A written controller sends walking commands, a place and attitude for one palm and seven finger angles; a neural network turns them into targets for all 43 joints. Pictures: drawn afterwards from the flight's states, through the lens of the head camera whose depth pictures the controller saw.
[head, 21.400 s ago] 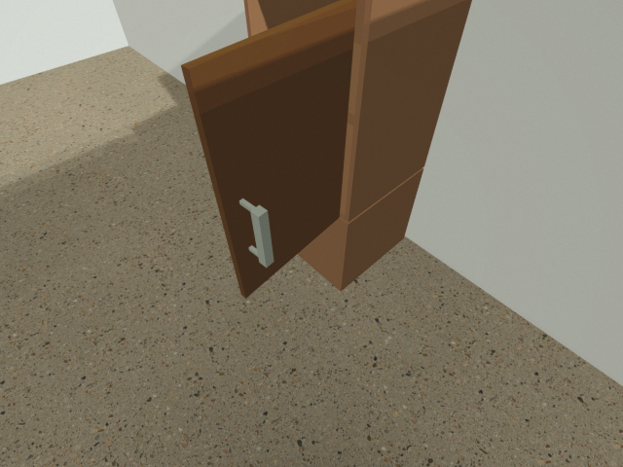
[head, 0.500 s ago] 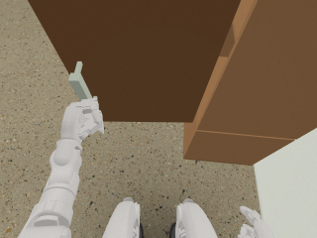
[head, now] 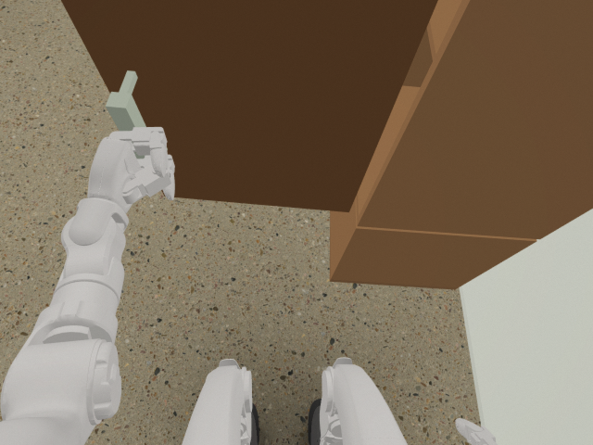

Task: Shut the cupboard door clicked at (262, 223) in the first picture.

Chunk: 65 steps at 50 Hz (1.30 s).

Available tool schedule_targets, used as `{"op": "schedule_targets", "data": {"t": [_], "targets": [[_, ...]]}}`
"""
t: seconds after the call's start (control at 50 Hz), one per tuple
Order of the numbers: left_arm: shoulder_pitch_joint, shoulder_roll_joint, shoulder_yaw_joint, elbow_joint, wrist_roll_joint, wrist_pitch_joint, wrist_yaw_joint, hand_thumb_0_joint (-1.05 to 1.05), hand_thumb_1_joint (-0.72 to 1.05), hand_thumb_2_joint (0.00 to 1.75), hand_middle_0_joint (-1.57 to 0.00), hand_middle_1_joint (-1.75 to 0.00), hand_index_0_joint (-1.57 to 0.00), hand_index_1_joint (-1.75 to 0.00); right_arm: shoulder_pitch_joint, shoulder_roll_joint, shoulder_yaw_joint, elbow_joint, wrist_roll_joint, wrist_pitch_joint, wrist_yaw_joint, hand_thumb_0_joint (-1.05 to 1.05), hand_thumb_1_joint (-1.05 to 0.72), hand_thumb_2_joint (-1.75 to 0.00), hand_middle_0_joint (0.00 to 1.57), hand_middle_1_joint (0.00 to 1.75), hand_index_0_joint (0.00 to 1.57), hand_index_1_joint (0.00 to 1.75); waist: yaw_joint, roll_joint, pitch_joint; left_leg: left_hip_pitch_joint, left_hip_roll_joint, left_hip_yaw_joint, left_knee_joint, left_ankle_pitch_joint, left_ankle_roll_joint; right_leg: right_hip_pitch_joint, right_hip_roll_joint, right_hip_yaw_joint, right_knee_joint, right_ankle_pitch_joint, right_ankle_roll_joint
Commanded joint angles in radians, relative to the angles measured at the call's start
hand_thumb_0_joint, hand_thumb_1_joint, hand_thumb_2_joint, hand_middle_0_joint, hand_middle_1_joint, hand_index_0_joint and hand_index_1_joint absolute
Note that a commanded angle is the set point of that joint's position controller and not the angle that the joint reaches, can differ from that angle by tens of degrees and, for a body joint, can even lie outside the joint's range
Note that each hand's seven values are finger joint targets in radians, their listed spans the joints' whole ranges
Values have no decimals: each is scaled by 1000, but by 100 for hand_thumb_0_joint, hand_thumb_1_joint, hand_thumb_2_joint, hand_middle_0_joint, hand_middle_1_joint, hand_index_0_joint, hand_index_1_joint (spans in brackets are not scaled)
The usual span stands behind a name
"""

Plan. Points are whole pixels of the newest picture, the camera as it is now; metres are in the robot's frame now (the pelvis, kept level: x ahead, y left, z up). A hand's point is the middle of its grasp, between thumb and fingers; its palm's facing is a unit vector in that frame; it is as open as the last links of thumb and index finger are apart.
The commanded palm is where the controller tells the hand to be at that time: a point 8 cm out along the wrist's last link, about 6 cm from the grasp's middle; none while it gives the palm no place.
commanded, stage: push the door shut along its arc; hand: left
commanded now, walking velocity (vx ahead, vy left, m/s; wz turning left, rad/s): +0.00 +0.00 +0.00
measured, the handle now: (144, 131) +0.53 +0.21 +0.03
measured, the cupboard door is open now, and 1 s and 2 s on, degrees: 89 77 66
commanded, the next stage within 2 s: pull the fist back off the door in 1.24 s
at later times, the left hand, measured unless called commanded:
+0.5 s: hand (199, 139) +0.51 +0.13 +0.04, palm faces -0.31 -0.95 -0.06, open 3.1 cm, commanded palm +0.52 +0.16 +0.04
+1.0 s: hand (216, 114) +0.56 +0.11 +0.04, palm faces -0.39 -0.92 -0.05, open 3.3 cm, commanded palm +0.58 +0.12 +0.04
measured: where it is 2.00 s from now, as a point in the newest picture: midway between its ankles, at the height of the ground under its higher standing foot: outside the picture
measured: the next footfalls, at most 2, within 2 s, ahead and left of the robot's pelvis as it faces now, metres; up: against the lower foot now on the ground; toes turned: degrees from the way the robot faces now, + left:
none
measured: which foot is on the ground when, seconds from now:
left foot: down 0.00-1.00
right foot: down 0.00-1.00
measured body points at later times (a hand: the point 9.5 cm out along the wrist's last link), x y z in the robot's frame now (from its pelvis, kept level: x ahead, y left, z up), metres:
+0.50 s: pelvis -0.01 +0.01 -0.02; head +0.16 +0.04 +0.40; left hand +0.53 +0.18 +0.04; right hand +0.01 -0.26 -0.12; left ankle +0.05 +0.09 -0.60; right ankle +0.04 -0.10 -0.60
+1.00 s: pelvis +0.00 +0.00 -0.02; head +0.19 +0.03 +0.39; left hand +0.57 +0.16 +0.05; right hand -0.01 -0.26 -0.12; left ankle +0.05 +0.09 -0.60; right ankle +0.04 -0.10 -0.60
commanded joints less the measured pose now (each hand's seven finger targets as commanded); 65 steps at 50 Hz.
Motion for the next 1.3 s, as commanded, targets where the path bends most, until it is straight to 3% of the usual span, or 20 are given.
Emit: {"op": "schedule_targets", "data": {"t": [0.0,0.06,0.2,0.24,0.3,0.36,0.4,0.44,0.46,0.5,0.52,0.58,0.64,0.66,0.7,0.84,0.94,0.98,1.12,1.28], "targets": [[-490,140,-23,-196,-1,-68,-26,0,90,90,-130,-150,-130,-150,118,-176,-65,-67,2,-31,-6,0,-90,-90,20,30,20,30,-59,132,-506,442,-7,-121,-169,265,-13,134,25,90,-180,192,1],[-508,133,-24,-155,-3,-52,-23,0,90,90,-130,-150,-130,-150,126,-181,-65,-64,3,-26,-3,0,-90,-90,20,30,20,30,-73,95,-483,435,-6,-132,-177,238,-12,116,25,83,-189,169,3],[-643,207,10,-89,34,-50,-6,0,90,90,-130,-150,-130,-150,157,-195,-55,-53,-8,-22,-1,0,-90,-90,20,30,20,30,-108,91,-465,398,-1,-149,-161,198,-7,63,32,77,-169,136,1],[-675,210,10,-68,42,-43,-6,0,90,90,-130,-150,-130,-150,160,-193,-52,-53,-10,-22,1,0,-90,-90,20,30,20,30,-113,113,-454,383,-2,-148,-155,191,-8,51,32,77,-164,130,0],[-698,240,28,-56,50,-37,-14,0,90,90,-130,-150,-130,-150,174,-202,-49,-59,-15,-20,5,0,-90,-90,20,30,20,30,-110,166,-511,434,3,-165,-150,232,-15,21,33,69,-142,147,-6],[-734,180,-27,-38,57,-18,-26,0,90,90,-130,-150,-130,-150,184,-201,-53,-52,-17,-17,11,0,-90,-90,20,30,20,30,-137,161,-500,455,11,-188,-149,216,-16,-27,34,64,-143,145,-2],[-782,220,-7,-23,59,-5,-34,0,90,90,-130,-150,-130,-150,198,-210,-50,-47,-17,-17,10,0,-90,-90,20,30,20,30,-153,141,-505,440,15,-192,-138,215,-12,-30,37,63,-138,146,0],[-795,263,24,5,65,18,-36,0,90,90,-130,-150,-130,-150,208,-212,-45,-50,-16,-13,6,0,-90,-90,20,30,20,30,-151,131,-506,395,10,-178,-123,227,-6,-5,40,67,-135,150,-2],[-821,246,5,3,69,28,-38,0,90,90,-130,-150,-130,-150,208,-208,-43,-49,-17,-14,6,0,-90,-90,20,30,20,30,-161,142,-509,381,8,-170,-112,226,-3,-8,40,70,-136,149,0],[-849,283,31,17,75,37,-39,0,90,90,-130,-150,-130,-150,220,-209,-38,-47,-20,-18,7,0,-90,-90,20,30,20,30,-156,183,-525,390,9,-173,-103,240,-6,-28,42,67,-122,152,-2],[-863,306,49,19,77,44,-37,0,90,90,-130,-150,-130,-150,226,-211,-37,-44,-23,-18,6,0,-90,-90,20,30,20,30,-164,167,-531,386,11,-173,-94,254,-3,-25,43,66,-121,162,-2],[-838,388,111,8,86,50,-44,0,90,90,-130,-150,-130,-150,244,-210,-32,-59,-26,-18,8,0,-90,-90,20,30,20,30,-136,193,-599,385,10,-157,-73,337,-3,23,50,71,-103,206,-4],[-815,351,81,-2,101,66,-59,0,90,90,-130,-150,-130,-150,248,-203,-35,-61,-31,-10,17,0,-90,-90,20,30,20,30,-133,231,-621,422,15,-160,-64,399,-10,12,50,68,-98,244,-2],[-827,367,88,-13,104,72,-62,0,90,90,-130,-150,-130,-150,254,-207,-37,-57,-32,-6,17,0,-90,-90,20,30,20,30,-142,216,-616,425,20,-163,-62,409,-10,11,51,65,-96,254,0],[-848,325,52,-34,103,79,-76,0,90,90,-130,-150,-130,-150,261,-207,-44,-58,-30,-3,17,0,-90,-90,20,30,20,30,-156,212,-618,455,25,-170,-64,420,-10,-5,52,63,-103,264,4],[-949,322,31,-3,85,137,-110,0,90,90,-130,-150,-130,-150,279,-204,-40,-32,-26,-10,1,0,-90,-90,20,30,20,30,-193,152,-564,355,13,-141,-47,349,10,43,59,78,-137,254,7],[-1021,305,1,0,79,138,-126,0,90,90,-130,-150,-130,-150,280,-204,-39,-8,-33,-36,-8,0,-90,-90,20,30,20,30,-212,206,-574,393,13,-143,-25,368,10,-14,61,73,-129,248,1],[-1052,266,-29,11,76,140,-133,0,90,90,-130,-150,-130,-150,277,-202,-38,-2,-35,-47,-9,0,-90,-90,20,30,20,30,-224,228,-569,405,11,-144,-16,376,11,-44,63,70,-125,248,-2],[-1148,287,-42,35,96,158,-132,0,90,90,-130,-150,-130,-150,277,-211,-33,24,-42,-69,-18,0,-90,-90,20,30,20,30,-246,260,-581,402,14,-151,11,372,10,-83,67,62,-104,235,-6],[-1232,248,-82,64,118,201,-135,0,90,90,-130,-150,-130,-150,287,-216,-31,44,-48,-94,-22,0,-90,-90,20,30,20,30,-278,301,-601,434,20,-175,25,367,11,-172,71,43,-77,215,-7]]}}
